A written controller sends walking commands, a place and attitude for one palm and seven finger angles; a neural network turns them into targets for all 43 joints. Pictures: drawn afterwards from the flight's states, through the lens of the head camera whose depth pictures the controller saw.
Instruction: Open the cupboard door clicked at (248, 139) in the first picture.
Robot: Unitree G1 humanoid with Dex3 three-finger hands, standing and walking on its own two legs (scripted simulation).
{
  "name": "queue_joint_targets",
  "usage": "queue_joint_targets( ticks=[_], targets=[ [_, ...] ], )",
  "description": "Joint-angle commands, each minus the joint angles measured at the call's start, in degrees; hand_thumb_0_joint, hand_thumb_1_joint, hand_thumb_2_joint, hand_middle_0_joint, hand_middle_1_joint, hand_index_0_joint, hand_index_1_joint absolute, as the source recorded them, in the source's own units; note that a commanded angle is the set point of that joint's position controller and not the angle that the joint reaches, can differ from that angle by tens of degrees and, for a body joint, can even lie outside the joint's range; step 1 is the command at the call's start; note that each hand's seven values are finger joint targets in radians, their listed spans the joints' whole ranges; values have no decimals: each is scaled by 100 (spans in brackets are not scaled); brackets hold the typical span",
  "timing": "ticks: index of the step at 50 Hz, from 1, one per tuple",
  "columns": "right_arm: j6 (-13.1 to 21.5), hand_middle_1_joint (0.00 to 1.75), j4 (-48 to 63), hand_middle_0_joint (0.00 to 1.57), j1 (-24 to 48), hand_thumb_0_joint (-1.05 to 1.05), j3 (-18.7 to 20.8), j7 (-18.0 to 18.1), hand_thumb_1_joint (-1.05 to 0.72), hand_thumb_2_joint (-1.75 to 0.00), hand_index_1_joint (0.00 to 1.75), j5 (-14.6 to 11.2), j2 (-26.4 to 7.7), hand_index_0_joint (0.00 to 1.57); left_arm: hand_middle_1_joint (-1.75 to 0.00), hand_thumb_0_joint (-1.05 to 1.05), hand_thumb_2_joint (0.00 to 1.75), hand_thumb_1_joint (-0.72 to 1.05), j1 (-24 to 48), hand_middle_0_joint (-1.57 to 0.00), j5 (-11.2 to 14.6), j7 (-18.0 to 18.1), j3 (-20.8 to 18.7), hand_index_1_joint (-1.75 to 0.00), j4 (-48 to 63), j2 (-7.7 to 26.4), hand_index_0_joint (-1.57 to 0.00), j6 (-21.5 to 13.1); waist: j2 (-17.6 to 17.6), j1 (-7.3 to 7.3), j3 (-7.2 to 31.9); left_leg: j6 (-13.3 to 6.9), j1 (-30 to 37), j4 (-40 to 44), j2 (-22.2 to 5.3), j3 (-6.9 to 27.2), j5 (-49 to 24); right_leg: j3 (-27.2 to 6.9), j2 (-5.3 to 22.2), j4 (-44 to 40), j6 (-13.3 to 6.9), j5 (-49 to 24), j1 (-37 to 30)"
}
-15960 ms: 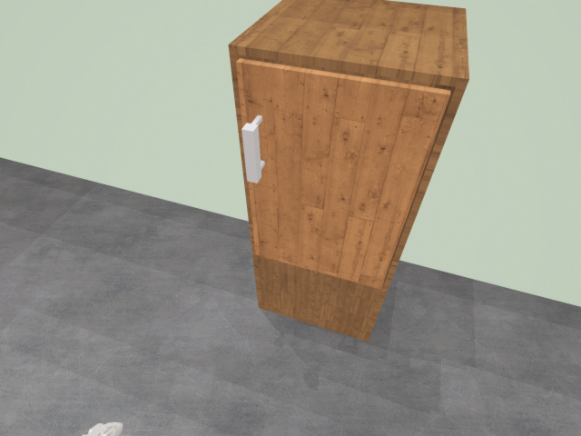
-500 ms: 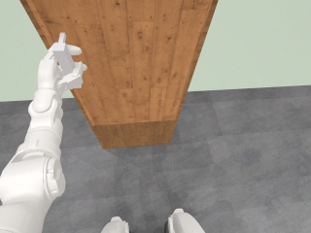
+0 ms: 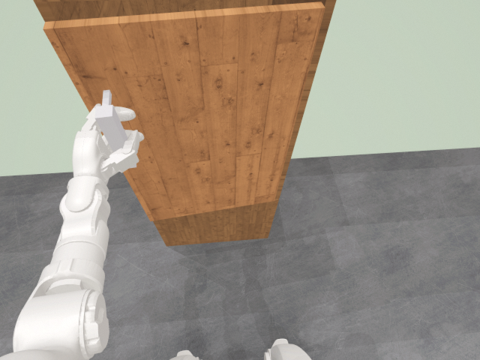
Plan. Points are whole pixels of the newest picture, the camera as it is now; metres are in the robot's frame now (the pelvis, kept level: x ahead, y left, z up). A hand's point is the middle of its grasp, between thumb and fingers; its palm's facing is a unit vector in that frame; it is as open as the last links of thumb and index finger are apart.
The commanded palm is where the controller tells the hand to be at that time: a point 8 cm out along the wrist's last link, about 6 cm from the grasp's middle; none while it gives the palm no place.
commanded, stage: pull the door open along its arc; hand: left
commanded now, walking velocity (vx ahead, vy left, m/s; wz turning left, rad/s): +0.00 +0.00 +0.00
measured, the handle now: (118, 130) +0.50 +0.19 +0.08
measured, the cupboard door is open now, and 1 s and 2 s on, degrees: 6 42 43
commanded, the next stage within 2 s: open thumb and fingers to let go in 0.78 s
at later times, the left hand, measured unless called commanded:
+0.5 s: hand (174, 219) +0.32 +0.08 +0.08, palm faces +0.36 -0.93 +0.03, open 6.0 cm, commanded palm +0.26 +0.13 +0.08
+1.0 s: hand (207, 249) +0.27 +0.04 +0.08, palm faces +0.38 -0.92 -0.04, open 6.5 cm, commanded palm +0.22 +0.07 +0.08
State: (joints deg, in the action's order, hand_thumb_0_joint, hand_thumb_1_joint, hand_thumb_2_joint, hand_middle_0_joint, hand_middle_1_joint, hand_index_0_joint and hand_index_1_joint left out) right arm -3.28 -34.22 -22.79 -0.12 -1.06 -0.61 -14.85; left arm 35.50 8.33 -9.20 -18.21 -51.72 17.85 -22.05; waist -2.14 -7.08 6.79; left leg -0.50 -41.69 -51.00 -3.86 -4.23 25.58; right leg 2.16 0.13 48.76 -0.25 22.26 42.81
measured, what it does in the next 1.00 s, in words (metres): shifts its weight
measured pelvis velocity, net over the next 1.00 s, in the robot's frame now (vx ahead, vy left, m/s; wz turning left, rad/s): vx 0.00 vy -0.05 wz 0.09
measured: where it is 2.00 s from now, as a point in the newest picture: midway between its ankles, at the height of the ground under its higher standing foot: outside the picture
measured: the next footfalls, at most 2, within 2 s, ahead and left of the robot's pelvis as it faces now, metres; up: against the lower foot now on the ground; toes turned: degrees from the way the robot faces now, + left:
none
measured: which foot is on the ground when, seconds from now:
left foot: down 0.00-1.00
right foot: down 0.00-1.00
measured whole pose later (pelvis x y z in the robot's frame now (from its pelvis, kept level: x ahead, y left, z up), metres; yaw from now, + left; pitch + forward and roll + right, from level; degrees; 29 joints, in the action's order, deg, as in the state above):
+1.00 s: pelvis +0.00 -0.05 +0.01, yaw +5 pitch +6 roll +1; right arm 0.0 -31.5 -9.9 -0.2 -0.9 3.6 -11.4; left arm -11.9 -3.8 30.9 15.6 0.9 -3.9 -8.1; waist -3.0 -0.9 4.8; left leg 2.8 -28.4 -46.7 -2.9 1.6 24.2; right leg 7.2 0.6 48.4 -4.1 25.5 29.1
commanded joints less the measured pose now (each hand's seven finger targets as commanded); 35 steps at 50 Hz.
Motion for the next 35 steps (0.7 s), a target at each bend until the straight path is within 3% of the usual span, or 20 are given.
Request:
queue_joint_targets(
  ticks=[1, 4, 5, 6, 8, 10, 12, 16, 24, 30, 35],
  targets=[
    [226, 30, 753, 20, -173, 0, 314, 34, -90, -90, 30, -61, -807, 20, -135, 0, 90, 90, 588, -40, 198, -127, 45, -135, 2081, 929, -40, -367, 66, 442, 2276, -119, 1159, 641, 337, 201, -2657, -26, -225, -432, -94, -2992, -2087],
    [260, 30, 844, 20, 11, 0, 308, 41, -90, -90, 30, -98, -766, 20, -135, 0, 90, 90, -16, -40, 236, -74, 188, -135, 2522, 724, -40, -273, 187, 460, 1921, -118, 1136, 744, 344, 172, -2512, -6, -198, -510, -80, -2929, -2102],
    [285, 30, 853, 20, 131, 0, 317, 43, -90, -90, 30, -98, -683, 20, -135, 0, 90, 90, -27, -40, 431, 280, -95, -135, 2856, 604, -40, -245, 137, 647, 1878, -75, 1101, 796, 357, 147, -2378, 27, -201, -583, -65, -2733, -2093],
    [335, 30, 885, 20, 219, 0, 312, 23, -90, -90, 30, -80, -632, 20, -135, 0, 90, 90, -293, -40, 418, 572, 45, -135, 3027, 306, -40, -198, 174, 660, 1764, -48, 1144, 858, 360, 156, -2305, 68, -210, -611, -63, -2602, -2090],
    [442, 30, 957, 20, 383, 0, 300, -26, -90, -90, 30, -52, -523, 20, -135, 0, 90, 90, -899, -40, 377, 1122, 137, -135, 3624, -69, -40, -148, -11, 835, 1835, -3, 1339, 875, 353, 158, -2621, 127, -183, -571, -81, -2629, -2131],
    [480, 30, 951, 20, 450, 0, 301, -80, -90, -90, 30, -3, -502, 20, -135, 0, 90, 90, -1267, -40, 161, 1498, 418, -135, 3966, -322, -40, -93, 96, 800, 1732, 12, 1399, 876, 341, 153, -2664, 137, -156, -574, -73, -2703, -2125],
    [507, 30, 987, 20, 533, 0, 298, -102, -90, -90, 30, 83, -460, 20, -135, 0, 90, 90, -1537, -40, -90, 1956, 715, -135, 4290, -613, -40, -48, 444, 772, 1682, -5, 1407, 891, 340, 188, -2610, 156, -136, -590, -58, -2683, -2196],
    [513, 30, 1033, 20, 835, 0, 289, -137, -90, -90, 30, 191, -352, 20, -135, 0, 90, 90, -1815, -40, -553, 2764, 1382, -135, 4912, -1300, -40, 84, 284, 742, 1540, 26, 1496, 918, 347, 190, -2277, 134, -67, -623, -73, -2366, -2113],
    [462, 30, 1135, 20, 1313, 0, 232, -70, -90, -90, 30, 356, -175, 20, -135, 0, 90, 90, -2456, -40, -1121, 3893, 2513, -135, 5685, -2385, -40, 500, 565, 683, 1310, 15, 1566, 916, 371, 282, -1774, 119, -4, -792, -81, -1858, -2106],
    [455, 30, 1237, 20, 1479, 0, 206, -49, -90, -90, 30, 425, -45, 20, -135, 0, 90, 90, -3352, -40, -1566, 4183, 3334, -135, 6241, -2921, -40, 802, 685, 647, 1291, -6, 1619, 794, 385, 308, -1890, 67, 61, -831, -93, -2168, -2244],
    [528, 30, 1357, 20, 1676, 0, 133, -72, -90, -90, 30, 364, 37, 20, -135, 0, 90, 90, -4473, -40, -1426, 4022, 3752, -135, 6928, -3143, -40, 927, 626, 694, 1136, -2, 1671, 788, 424, 352, -1817, -12, 144, -958, -37, -2503, -2474]
  ],
)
